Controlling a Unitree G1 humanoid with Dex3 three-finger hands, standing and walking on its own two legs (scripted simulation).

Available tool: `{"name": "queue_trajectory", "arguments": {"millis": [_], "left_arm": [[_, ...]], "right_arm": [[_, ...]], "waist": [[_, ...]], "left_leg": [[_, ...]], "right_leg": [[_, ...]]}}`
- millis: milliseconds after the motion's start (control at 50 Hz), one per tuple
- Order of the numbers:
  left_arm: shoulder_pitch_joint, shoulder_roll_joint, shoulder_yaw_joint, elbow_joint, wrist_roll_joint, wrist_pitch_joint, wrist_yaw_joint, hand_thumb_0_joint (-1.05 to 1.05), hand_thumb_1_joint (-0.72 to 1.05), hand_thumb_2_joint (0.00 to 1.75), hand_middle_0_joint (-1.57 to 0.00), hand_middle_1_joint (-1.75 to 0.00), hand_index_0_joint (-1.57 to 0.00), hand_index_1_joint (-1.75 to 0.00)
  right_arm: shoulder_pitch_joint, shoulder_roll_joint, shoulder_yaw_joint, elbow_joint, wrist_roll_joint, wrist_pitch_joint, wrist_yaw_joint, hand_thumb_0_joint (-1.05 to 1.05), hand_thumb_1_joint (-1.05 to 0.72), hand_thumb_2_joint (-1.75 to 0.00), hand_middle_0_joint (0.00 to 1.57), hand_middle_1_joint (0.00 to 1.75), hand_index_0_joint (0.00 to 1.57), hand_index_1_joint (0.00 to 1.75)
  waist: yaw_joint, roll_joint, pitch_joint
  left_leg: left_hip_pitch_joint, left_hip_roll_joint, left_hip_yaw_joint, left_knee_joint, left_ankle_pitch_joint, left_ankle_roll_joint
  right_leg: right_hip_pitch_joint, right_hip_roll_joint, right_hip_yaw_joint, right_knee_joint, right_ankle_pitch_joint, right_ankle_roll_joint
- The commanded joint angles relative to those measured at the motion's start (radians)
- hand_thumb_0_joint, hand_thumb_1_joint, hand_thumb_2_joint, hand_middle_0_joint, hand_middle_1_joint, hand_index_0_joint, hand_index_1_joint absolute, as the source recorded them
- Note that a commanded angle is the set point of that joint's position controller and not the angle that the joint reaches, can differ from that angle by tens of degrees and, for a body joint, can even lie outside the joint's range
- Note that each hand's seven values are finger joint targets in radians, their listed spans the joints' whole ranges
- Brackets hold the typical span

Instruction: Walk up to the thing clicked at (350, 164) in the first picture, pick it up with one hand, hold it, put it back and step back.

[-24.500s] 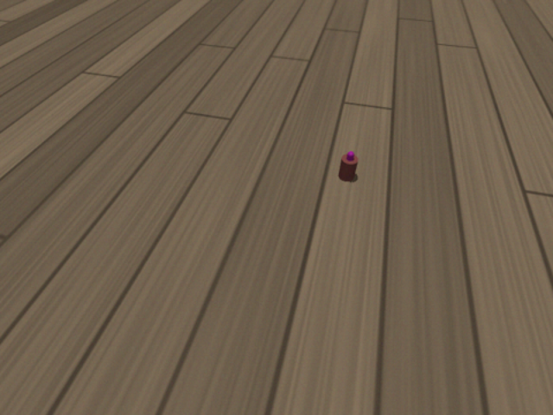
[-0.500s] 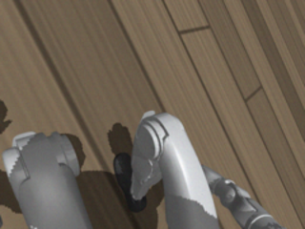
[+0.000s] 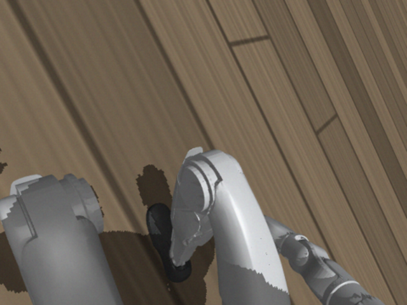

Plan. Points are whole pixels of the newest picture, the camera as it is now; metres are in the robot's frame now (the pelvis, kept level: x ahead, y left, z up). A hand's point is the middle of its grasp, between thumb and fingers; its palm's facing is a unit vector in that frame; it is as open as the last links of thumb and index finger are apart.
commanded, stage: open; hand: left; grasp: from the side
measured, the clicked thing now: out of the picture +0.40 +0.29 -0.19
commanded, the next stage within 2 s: withdraw in 0.36 s
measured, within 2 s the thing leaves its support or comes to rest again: rests again in 1.14 s
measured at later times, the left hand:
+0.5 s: hand out of the picture +0.40 +0.30 -0.18, palm faces +0.41 -0.91 +0.03, open 15.0 cm
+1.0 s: hand out of the picture +0.36 +0.36 -0.07, palm faces +0.36 -0.93 -0.09, open 17.3 cm
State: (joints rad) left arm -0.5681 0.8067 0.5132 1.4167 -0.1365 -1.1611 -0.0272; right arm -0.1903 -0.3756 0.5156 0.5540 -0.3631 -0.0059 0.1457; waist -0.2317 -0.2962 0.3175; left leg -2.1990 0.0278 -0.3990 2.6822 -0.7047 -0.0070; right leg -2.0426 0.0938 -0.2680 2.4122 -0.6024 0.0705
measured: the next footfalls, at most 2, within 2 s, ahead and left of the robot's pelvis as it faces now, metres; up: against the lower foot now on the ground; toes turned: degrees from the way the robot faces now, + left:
none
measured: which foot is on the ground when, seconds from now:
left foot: down 0.00-1.00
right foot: down 0.00-1.00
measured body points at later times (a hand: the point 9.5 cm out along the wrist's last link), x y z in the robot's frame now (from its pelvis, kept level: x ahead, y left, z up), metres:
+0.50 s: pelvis +0.00 +0.00 +0.00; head +0.21 +0.21 +0.33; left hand +0.37 +0.35 -0.18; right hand +0.18 -0.23 -0.02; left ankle +0.09 +0.12 -0.25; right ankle +0.15 -0.12 -0.24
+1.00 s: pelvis +0.01 +0.00 +0.03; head +0.18 +0.17 +0.41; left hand +0.33 +0.41 -0.06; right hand +0.22 -0.23 -0.02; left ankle +0.08 +0.12 -0.25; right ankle +0.15 -0.12 -0.24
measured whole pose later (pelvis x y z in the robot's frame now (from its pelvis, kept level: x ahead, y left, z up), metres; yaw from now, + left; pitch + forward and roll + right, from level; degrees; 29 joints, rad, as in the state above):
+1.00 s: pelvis +0.01 +0.00 +0.03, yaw +3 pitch +19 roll -15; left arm -0.44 0.70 0.49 0.99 -0.15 -0.76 -0.20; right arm -0.05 -0.35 0.29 0.58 -0.17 0.04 0.10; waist -0.13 -0.14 0.09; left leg -2.23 0.04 -0.28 2.55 -0.69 0.02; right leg -2.08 0.06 -0.20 2.34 -0.63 0.05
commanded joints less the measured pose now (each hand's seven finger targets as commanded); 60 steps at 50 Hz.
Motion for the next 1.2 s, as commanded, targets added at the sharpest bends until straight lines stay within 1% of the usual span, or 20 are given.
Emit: {"name": "queue_trajectory", "arguments": {"millis": [0, 180, 440, 480, 600, 680, 780, 820, 840, 880, 900, 920, 940, 960, 980, 1000, 1040, 1080, 1120, 1180], "left_arm": [[-0.186, 0.155, 0.002, -0.124, 0.001, -0.064, 0.002, 0.00, -0.14, 0.68, -1.01, -0.92, -1.03, -0.91], [-0.189, 0.150, -0.010, -0.125, 0.005, -0.066, 0.008, 0.00, -0.48, 0.34, -0.59, -0.47, -0.59, -0.47], [-0.176, 0.157, -0.008, -0.134, 0.017, -0.066, 0.023, 0.00, -0.54, 0.20, -0.32, -0.22, -0.32, -0.23], [-0.200, 0.161, -0.006, -0.140, 0.020, -0.066, 0.027, 0.00, -0.43, 0.21, -0.22, -0.18, -0.22, -0.18], [-0.219, 0.274, 0.079, -0.257, 0.023, -0.056, 0.026, 0.00, -0.46, 0.15, -0.14, -0.09, -0.13, -0.09], [-0.180, 0.316, 0.118, -0.413, 0.033, 0.001, -0.002, 0.00, -0.52, 0.10, -0.11, -0.04, -0.10, -0.05], [-0.045, 0.138, -0.008, -0.515, 0.002, 0.163, -0.130, 0.00, -0.52, 0.08, -0.15, -0.07, -0.14, -0.07], [0.078, -0.035, -0.109, -0.369, -0.043, 0.255, -0.182, 0.00, -0.54, 0.06, -0.13, -0.06, -0.13, -0.06], [0.039, -0.040, -0.098, -0.432, -0.077, 0.279, -0.195, 0.00, -0.56, 0.06, -0.09, -0.04, -0.10, -0.04], [-0.089, 0.072, -0.004, -0.623, -0.119, 0.305, -0.194, 0.00, -0.61, 0.04, -0.05, -0.03, -0.06, -0.02], [-0.103, 0.078, 0.017, -0.633, -0.134, 0.320, -0.194, 0.00, -0.61, 0.03, -0.04, -0.03, -0.06, -0.01], [-0.132, 0.050, 0.000, -0.617, -0.136, 0.330, -0.194, 0.00, -0.53, 0.06, -0.04, 0.00, -0.03, 0.00], [0.011, 0.303, 0.061, -0.581, 0.089, 0.396, -0.153, 0.00, -0.56, 0.08, -0.07, -0.06, -0.06, -0.07], [-0.060, 0.254, 0.061, -0.628, 0.073, 0.426, -0.137, 0.00, -0.58, 0.09, -0.08, -0.07, -0.06, -0.08], [-0.146, 0.170, 0.004, -0.640, 0.066, 0.441, -0.139, 0.00, -0.58, 0.09, -0.08, -0.07, -0.07, -0.08], [-0.167, 0.170, 0.010, -0.648, 0.075, 0.468, -0.127, 0.00, -0.59, 0.09, -0.08, -0.07, -0.06, -0.08], [-0.070, 0.208, 0.041, -0.693, 0.106, 0.539, -0.100, 0.00, -0.61, 0.10, -0.09, -0.07, -0.07, -0.10], [-0.122, 0.345, 0.118, -0.829, 0.135, 0.593, -0.075, 0.00, -0.61, 0.09, -0.10, -0.07, -0.08, -0.09], [-0.047, 0.239, 0.057, -0.801, 0.154, 0.661, -0.064, 0.00, -0.54, 0.06, -0.05, -0.05, -0.05, -0.06], [0.055, 0.167, 0.053, -0.755, 0.163, 0.754, -0.038, 0.00, -0.53, 0.07, -0.05, -0.06, -0.05, -0.06]], "right_arm": [[0.020, -0.361, -0.120, -0.011, -0.004, 0.004, -0.018, 0.00, -0.92, -0.90, 0.20, 0.30, 0.20, 0.30], [0.017, -0.362, -0.120, -0.013, -0.004, 0.002, -0.015, 0.00, -0.92, -0.90, 0.20, 0.30, 0.20, 0.30], [0.014, -0.365, -0.118, -0.017, -0.006, 0.009, -0.013, 0.00, -0.92, -0.91, 0.20, 0.30, 0.20, 0.30], [0.017, -0.364, -0.118, -0.014, -0.009, 0.010, -0.013, 0.00, -0.90, -0.90, 0.20, 0.30, 0.20, 0.30], [0.040, -0.364, -0.129, -0.012, -0.004, 0.018, -0.019, 0.00, -0.90, -0.90, 0.20, 0.30, 0.20, 0.30], [0.069, -0.364, -0.174, -0.023, 0.015, 0.034, -0.023, 0.00, -0.91, -0.90, 0.20, 0.30, 0.20, 0.30], [0.099, -0.349, -0.257, -0.048, 0.086, 0.039, -0.039, 0.00, -0.91, -0.90, 0.20, 0.30, 0.20, 0.30], [0.133, -0.314, -0.270, -0.012, 0.126, 0.041, -0.041, 0.00, -0.91, -0.90, 0.20, 0.30, 0.20, 0.30], [0.125, -0.319, -0.284, -0.031, 0.143, 0.035, -0.047, 0.00, -0.90, -0.90, 0.20, 0.30, 0.20, 0.30], [0.147, -0.308, -0.309, -0.036, 0.172, 0.029, -0.057, 0.00, -0.89, -0.90, 0.20, 0.30, 0.20, 0.30], [0.156, -0.295, -0.315, -0.037, 0.185, 0.027, -0.059, 0.00, -0.88, -0.89, 0.20, 0.30, 0.20, 0.30], [0.160, -0.282, -0.317, -0.036, 0.193, 0.025, -0.059, 0.00, -0.84, -0.90, 0.20, 0.30, 0.20, 0.30], [0.208, -0.266, -0.398, -0.001, 0.226, 0.044, -0.075, 0.00, -0.92, -0.92, 0.20, 0.30, 0.20, 0.30], [0.203, -0.250, -0.400, -0.024, 0.234, 0.055, -0.077, 0.00, -0.96, -0.93, 0.20, 0.30, 0.20, 0.30], [0.205, -0.231, -0.405, -0.021, 0.248, 0.058, -0.075, 0.00, -0.97, -0.93, 0.20, 0.30, 0.20, 0.30], [0.216, -0.224, -0.413, -0.022, 0.260, 0.061, -0.076, 0.00, -0.97, -0.93, 0.20, 0.30, 0.20, 0.30], [0.232, -0.212, -0.443, -0.036, 0.277, 0.068, -0.090, 0.00, -0.99, -0.93, 0.20, 0.30, 0.20, 0.30], [0.283, -0.205, -0.469, -0.018, 0.291, 0.083, -0.096, 0.00, -1.00, -0.94, 0.20, 0.30, 0.20, 0.30], [0.297, -0.179, -0.487, -0.018, 0.308, 0.092, -0.099, 0.00, -0.90, -0.90, 0.20, 0.30, 0.20, 0.30], [0.307, -0.154, -0.519, -0.009, 0.330, 0.097, -0.111, 0.00, -0.90, -0.90, 0.20, 0.30, 0.20, 0.30]], "waist": [[-0.111, 0.544, -0.529], [-0.108, 0.546, -0.519], [-0.103, 0.582, -0.505], [-0.112, 0.575, -0.507], [-0.078, 0.639, -0.578], [-0.031, 0.752, -0.669], [-0.003, 0.751, -0.703], [-0.007, 0.618, -0.628], [-0.002, 0.560, -0.616], [0.051, 0.583, -0.712], [0.064, 0.593, -0.744], [0.043, 0.566, -0.733], [0.108, 0.621, -0.819], [0.097, 0.655, -0.837], [0.074, 0.656, -0.837], [0.081, 0.656, -0.837], [0.126, 0.689, -0.885], [0.171, 0.753, -0.951], [0.156, 0.730, -0.927], [0.184, 0.628, -0.923]], "left_leg": [[0.351, 0.061, 0.089, -0.353, 0.069, -0.022], [0.356, 0.061, 0.084, -0.354, 0.055, -0.021], [0.383, 0.066, 0.070, -0.375, 0.082, -0.030], [0.380, 0.067, 0.074, -0.365, 0.090, -0.028], [0.412, 0.071, 0.090, -0.377, 0.096, -0.027], [0.500, 0.076, 0.101, -0.436, 0.128, -0.041], [0.467, 0.058, 0.130, -0.491, 0.134, -0.039], [0.348, 0.042, 0.145, -0.489, 0.049, -0.018], [0.305, 0.041, 0.147, -0.490, 0.014, -0.006], [0.325, 0.036, 0.160, -0.490, 0.005, 0.002], [0.341, 0.034, 0.165, -0.485, 0.011, 0.005], [0.311, 0.033, 0.165, -0.478, -0.009, 0.011], [0.430, 0.038, 0.198, -0.549, 0.016, 0.015], [0.442, 0.046, 0.196, -0.573, 0.031, 0.010], [0.427, 0.045, 0.196, -0.590, 0.004, 0.010], [0.424, 0.045, 0.201, -0.607, -0.027, 0.012], [0.477, 0.044, 0.223, -0.656, -0.021, 0.010], [0.523, 0.041, 0.244, -0.680, 0.018, 0.005], [0.529, 0.037, 0.249, -0.720, 0.002, 0.006], [0.501, 0.026, 0.276, -0.728, 0.039, 0.014]], "right_leg": [[0.238, 0.032, -0.118, -0.159, 0.128, -0.074], [0.232, 0.032, -0.117, -0.159, 0.125, -0.073], [0.218, 0.031, -0.124, -0.146, 0.137, -0.076], [0.223, 0.031, -0.121, -0.151, 0.142, -0.074], [0.251, 0.028, -0.102, -0.154, 0.144, -0.077], [0.228, 0.017, -0.084, -0.140, 0.154, -0.089], [0.170, 0.007, -0.060, -0.160, 0.162, -0.094], [0.130, 0.009, -0.056, -0.195, 0.095, -0.092], [0.129, 0.005, -0.052, -0.213, 0.074, -0.087], [0.137, 0.003, -0.029, -0.220, 0.069, -0.089], [0.133, 0.003, -0.022, -0.220, 0.069, -0.091], [0.125, 0.002, -0.021, -0.220, 0.054, -0.092], [0.150, -0.007, 0.016, -0.270, 0.033, -0.098], [0.144, -0.007, 0.027, -0.265, 0.041, -0.102], [0.112, -0.009, 0.032, -0.264, 0.027, -0.105], [0.105, -0.009, 0.035, -0.277, 0.012, -0.106], [0.124, -0.014, 0.056, -0.309, 0.001, -0.109], [0.123, -0.021, 0.081, -0.308, 0.014, -0.114], [0.098, -0.026, 0.090, -0.324, -0.001, -0.118], [0.119, -0.033, 0.112, -0.373, 0.006, -0.120]]}}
